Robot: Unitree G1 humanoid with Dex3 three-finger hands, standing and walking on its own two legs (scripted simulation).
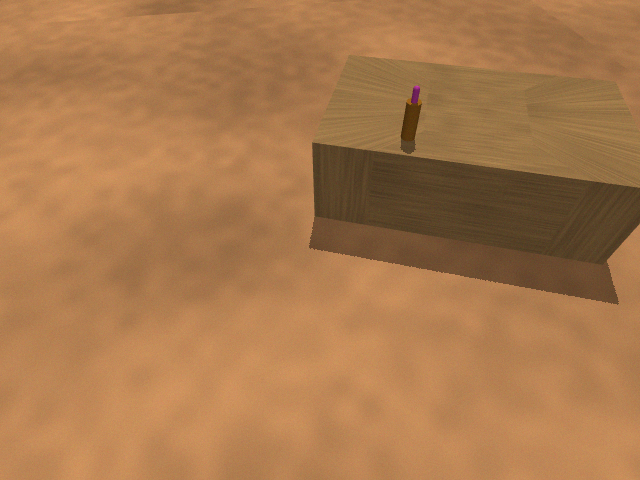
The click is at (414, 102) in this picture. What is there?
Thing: necked bottle
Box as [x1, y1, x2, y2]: [401, 86, 421, 140]
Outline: 418,86 415,86 413,88 412,97 409,98 406,102 401,132 401,138 404,140 412,140 414,138 421,101 417,98 419,91
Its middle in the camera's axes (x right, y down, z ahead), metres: +0.31 -0.43 +1.37
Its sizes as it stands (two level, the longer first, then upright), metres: 0.051 0.051 0.201
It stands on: a support 0.39 m high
